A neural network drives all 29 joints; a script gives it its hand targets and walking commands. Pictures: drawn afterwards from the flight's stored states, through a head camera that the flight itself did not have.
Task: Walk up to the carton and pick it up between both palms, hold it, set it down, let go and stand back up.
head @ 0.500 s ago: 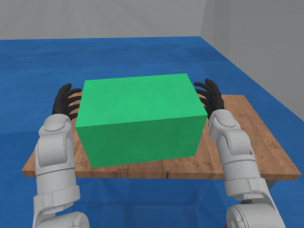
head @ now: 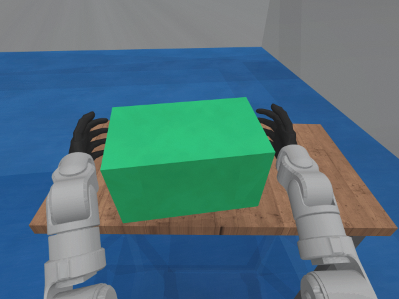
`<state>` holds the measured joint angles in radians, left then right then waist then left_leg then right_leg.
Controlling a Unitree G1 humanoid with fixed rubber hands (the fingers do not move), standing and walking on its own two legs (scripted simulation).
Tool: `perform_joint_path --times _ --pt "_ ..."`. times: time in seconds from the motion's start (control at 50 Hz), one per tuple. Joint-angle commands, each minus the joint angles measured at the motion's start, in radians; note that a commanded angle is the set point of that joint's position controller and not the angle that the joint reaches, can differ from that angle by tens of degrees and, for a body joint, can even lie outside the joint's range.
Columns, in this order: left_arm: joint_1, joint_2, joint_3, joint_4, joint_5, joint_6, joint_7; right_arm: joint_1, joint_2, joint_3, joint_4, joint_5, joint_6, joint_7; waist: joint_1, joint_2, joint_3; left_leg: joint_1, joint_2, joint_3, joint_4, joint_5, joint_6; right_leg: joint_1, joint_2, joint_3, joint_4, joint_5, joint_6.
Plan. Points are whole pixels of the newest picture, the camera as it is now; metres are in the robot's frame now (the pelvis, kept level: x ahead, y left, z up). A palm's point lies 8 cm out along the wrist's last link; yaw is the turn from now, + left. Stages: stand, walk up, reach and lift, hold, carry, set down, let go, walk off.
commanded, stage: hold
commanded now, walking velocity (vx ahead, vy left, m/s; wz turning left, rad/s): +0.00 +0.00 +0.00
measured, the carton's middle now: (186, 157) +0.38 +0.00 +0.15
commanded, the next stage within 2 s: none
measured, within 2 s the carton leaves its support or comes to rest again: neither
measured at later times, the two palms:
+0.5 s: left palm (82, 157) +0.34 +0.19 +0.20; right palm (283, 146) +0.34 -0.18 +0.20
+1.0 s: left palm (83, 157) +0.34 +0.19 +0.20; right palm (284, 146) +0.34 -0.18 +0.20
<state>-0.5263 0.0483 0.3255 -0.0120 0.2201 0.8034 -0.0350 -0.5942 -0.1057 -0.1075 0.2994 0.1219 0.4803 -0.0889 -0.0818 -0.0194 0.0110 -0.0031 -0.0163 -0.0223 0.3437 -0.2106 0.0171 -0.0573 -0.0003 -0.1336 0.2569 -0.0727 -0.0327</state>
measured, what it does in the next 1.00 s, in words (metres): stands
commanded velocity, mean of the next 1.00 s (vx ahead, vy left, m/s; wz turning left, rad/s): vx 0.00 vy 0.00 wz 0.00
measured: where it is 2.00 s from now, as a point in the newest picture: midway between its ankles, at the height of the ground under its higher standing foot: outside the picture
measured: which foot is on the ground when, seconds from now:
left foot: down 0.00-1.00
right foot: down 0.00-1.00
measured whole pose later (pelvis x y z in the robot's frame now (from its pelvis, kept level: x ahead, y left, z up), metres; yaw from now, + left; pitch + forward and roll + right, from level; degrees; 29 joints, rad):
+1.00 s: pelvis +0.00 +0.00 +0.00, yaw +0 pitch -8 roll -1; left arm -0.53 0.04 0.34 0.00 0.23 0.79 -0.05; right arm -0.59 -0.10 -0.10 0.30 0.11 0.47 -0.09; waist -0.08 -0.02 0.02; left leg 0.01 -0.01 -0.03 0.34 -0.21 0.01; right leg -0.05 0.00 -0.14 0.26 -0.07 -0.04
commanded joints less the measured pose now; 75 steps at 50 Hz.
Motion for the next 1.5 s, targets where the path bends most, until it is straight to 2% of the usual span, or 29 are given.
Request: perform_joint_path --times 0.0,0.12,0.14,0.26,0.34,0.48,0.54,0.56,0.58,0.68,0.78,0.82,0.86,0.92,0.96,0.98,1.06,1.1,1.14,1.16,1.18,1.24,1.26,1.32,1.38,1.4,1.42,1.44,1.48 --pt "-0.683 -0.347 -0.422 -0.207 -0.191 -0.088 -0.181 -0.711 0.412 0.36 -0.3 0.12 -0.073 0.162 -0.004 0.035 -0.409 -0.227 -0.007 0.012 -0.082 0.27 -0.034 0.452 0.015 0.093 0.062 0.17 0.022" --pt "-0.705 -0.351 -0.421 -0.205 -0.188 -0.085 -0.185 -0.714 0.417 0.341 -0.27 0.11 -0.074 0.17 -0.002 0.049 -0.355 -0.263 -0.001 0.014 -0.1 0.226 -0.032 0.447 0.01 0.091 0.057 0.12 0.019" --pt "-0.708 -0.36 -0.442 -0.245 -0.201 -0.091 -0.184 -0.726 0.429 0.357 -0.32 0.12 -0.086 0.169 -0.002 0.048 -0.417 -0.249 -0.004 0.011 -0.087 0.259 -0.033 0.467 0.01 0.092 0.067 0.158 0.019" --pt "-0.687 -0.348 -0.415 -0.192 -0.185 -0.09 -0.186 -0.717 0.414 0.349 -0.289 0.105 -0.083 0.17 0.006 0.039 -0.369 -0.269 -0.004 0.014 -0.099 0.224 -0.026 0.461 0.008 0.091 0.063 0.129 0.02" --pt "-0.739 -0.364 -0.449 -0.236 -0.216 -0.101 -0.179 -0.742 0.437 0.346 -0.305 0.11 -0.091 0.172 -0.004 0.055 -0.421 -0.267 -0.005 0.012 -0.094 0.211 -0.03 0.467 0.008 0.094 0.066 0.12 0.016" --pt "-0.751 -0.353 -0.419 -0.167 -0.199 -0.095 -0.183 -0.756 0.429 0.32 -0.245 0.092 -0.085 0.179 0.001 0.033 -0.382 -0.293 -0.002 0.014 -0.114 0.142 -0.018 0.464 0.002 0.093 0.059 0.067 0.022" --pt "-0.752 -0.363 -0.429 -0.18 -0.209 -0.104 -0.178 -0.78 0.433 0.331 -0.288 0.098 -0.096 0.176 -0.004 0.04 -0.43 -0.27 -0.008 0.012 -0.094 0.198 -0.024 0.465 0.005 0.095 0.065 0.113 0.025" --pt "-0.74 -0.355 -0.412 -0.146 -0.202 -0.101 -0.18 -0.765 0.433 0.329 -0.262 0.091 -0.089 0.173 -0.003 0.028 -0.412 -0.265 -0.01 0.015 -0.096 0.196 -0.022 0.461 0.005 0.095 0.06 0.119 0.024" --pt "-0.753 -0.349 -0.417 -0.167 -0.198 -0.1 -0.182 -0.748 0.439 0.323 -0.236 0.093 -0.083 0.172 -0.006 0.034 -0.398 -0.264 -0.011 0.014 -0.098 0.18 -0.02 0.456 0.002 0.099 0.057 0.109 0.025" --pt "-0.746 -0.345 -0.4 -0.144 -0.187 -0.093 -0.188 -0.765 0.433 0.319 -0.235 0.093 -0.08 0.171 0.003 0.029 -0.377 -0.291 -0.009 0.016 -0.107 0.16 -0.02 0.464 0.001 0.097 0.055 0.089 0.024" --pt "-0.719 -0.349 -0.401 -0.158 -0.183 -0.096 -0.193 -0.731 0.439 0.335 -0.242 0.104 -0.083 0.17 0.0 0.028 -0.378 -0.261 -0.011 0.015 -0.103 0.204 -0.023 0.475 0.001 0.097 0.057 0.129 0.026" --pt "-0.741 -0.358 -0.429 -0.205 -0.197 -0.101 -0.189 -0.734 0.45 0.35 -0.263 0.115 -0.089 0.166 -0.006 0.049 -0.41 -0.244 -0.014 0.016 -0.087 0.248 -0.027 0.466 0.002 0.1 0.065 0.172 0.024" --pt "-0.711 -0.346 -0.413 -0.177 -0.189 -0.099 -0.189 -0.731 0.435 0.348 -0.28 0.109 -0.089 0.161 -0.005 0.041 -0.398 -0.249 -0.014 0.014 -0.087 0.249 -0.028 0.473 0.003 0.095 0.064 0.174 0.025" --pt "-0.711 -0.348 -0.418 -0.194 -0.19 -0.099 -0.188 -0.742 0.439 0.355 -0.301 0.114 -0.09 0.156 0.003 0.037 -0.401 -0.274 -0.013 0.013 -0.095 0.211 -0.025 0.491 0.0 0.097 0.067 0.156 0.027" --pt "-0.708 -0.351 -0.432 -0.23 -0.198 -0.104 -0.182 -0.735 0.431 0.363 -0.319 0.119 -0.094 0.159 0.003 0.046 -0.419 -0.263 -0.008 0.012 -0.089 0.244 -0.031 0.49 0.007 0.095 0.068 0.162 0.024" --pt "-0.72 -0.335 -0.42 -0.2 -0.195 -0.102 -0.181 -0.733 0.424 0.349 -0.291 0.107 -0.088 0.162 0.004 0.035 -0.394 -0.262 -0.008 0.013 -0.093 0.21 -0.029 0.466 0.004 0.093 0.062 0.125 0.026" --pt "-0.717 -0.352 -0.446 -0.215 -0.207 -0.099 -0.177 -0.734 0.426 0.347 -0.304 0.105 -0.09 0.167 -0.007 0.05 -0.4 -0.257 -0.004 0.012 -0.094 0.211 -0.031 0.459 0.007 0.092 0.063 0.118 0.02" --pt "-0.723 -0.349 -0.434 -0.209 -0.205 -0.099 -0.178 -0.738 0.431 0.348 -0.295 0.107 -0.086 0.167 0.003 0.04 -0.393 -0.27 -0.006 0.014 -0.096 0.201 -0.028 0.457 0.006 0.094 0.063 0.121 0.022" --pt "-0.734 -0.351 -0.446 -0.225 -0.214 -0.103 -0.175 -0.721 0.431 0.34 -0.278 0.103 -0.086 0.166 -0.011 0.061 -0.406 -0.264 -0.004 0.009 -0.089 0.216 -0.033 0.457 0.003 0.097 0.067 0.13 0.016" --pt "-0.719 -0.35 -0.429 -0.19 -0.204 -0.097 -0.176 -0.735 0.422 0.334 -0.284 0.1 -0.086 0.167 -0.002 0.058 -0.387 -0.275 -0.001 0.011 -0.096 0.201 -0.031 0.455 0.005 0.094 0.06 0.11 0.017" --pt "-0.727 -0.36 -0.444 -0.2 -0.204 -0.092 -0.177 -0.727 0.426 0.332 -0.267 0.102 -0.081 0.168 -0.015 0.06 -0.377 -0.267 0.0 0.009 -0.099 0.196 -0.032 0.449 0.005 0.096 0.057 0.103 0.016" --pt "-0.74 -0.35 -0.426 -0.172 -0.2 -0.092 -0.183 -0.734 0.426 0.323 -0.245 0.094 -0.078 0.175 -0.005 0.037 -0.363 -0.289 -0.002 0.012 -0.114 0.158 -0.024 0.459 0.004 0.091 0.056 0.083 0.019" --pt "-0.737 -0.367 -0.443 -0.216 -0.216 -0.099 -0.18 -0.754 0.432 0.34 -0.299 0.107 -0.089 0.176 -0.004 0.036 -0.419 -0.277 0.001 0.008 -0.101 0.203 -0.028 0.475 0.006 0.095 0.065 0.117 0.019" --pt "-0.727 -0.351 -0.427 -0.172 -0.199 -0.096 -0.176 -0.741 0.415 0.331 -0.267 0.101 -0.083 0.173 -0.011 0.054 -0.395 -0.259 -0.004 0.011 -0.093 0.213 -0.033 0.46 0.005 0.1 0.06 0.123 0.019" --pt "-0.71 -0.361 -0.436 -0.203 -0.202 -0.092 -0.178 -0.722 0.423 0.343 -0.276 0.107 -0.083 0.172 -0.008 0.048 -0.4 -0.259 -0.001 0.009 -0.093 0.243 -0.033 0.472 0.008 0.094 0.064 0.152 0.017" --pt "-0.769 -0.264 -0.279 0.002 -0.134 -0.08 -0.208 -0.716 0.438 0.32 -0.144 0.056 -0.054 0.161 0.008 -0.034 -0.289 -0.338 -0.053 0.051 -0.13 0.036 0.004 0.407 -0.026 0.106 0.008 0.035 0.044" --pt "-0.762 -0.299 -0.286 -0.014 -0.137 -0.085 -0.231 -0.74 0.484 0.323 -0.143 0.058 -0.069 0.157 0.019 -0.032 -0.298 -0.328 -0.023 0.035 -0.149 0.01 0.018 0.389 -0.026 0.095 0.013 0.001 0.041" --pt "-0.779 -0.303 -0.323 -0.068 -0.157 -0.094 -0.24 -0.734 0.499 0.334 -0.174 0.06 -0.086 0.154 0.017 0.004 -0.34 -0.345 -0.027 0.044 -0.144 0.02 0.005 0.452 -0.028 0.096 0.034 0.057 0.035" --pt "-0.806 -0.332 -0.364 -0.12 -0.191 -0.119 -0.23 -0.785 0.506 0.348 -0.255 0.081 -0.104 0.15 0.012 0.034 -0.453 -0.321 -0.037 0.038 -0.116 0.124 -0.019 0.524 -0.019 0.09 0.07 0.185 0.039"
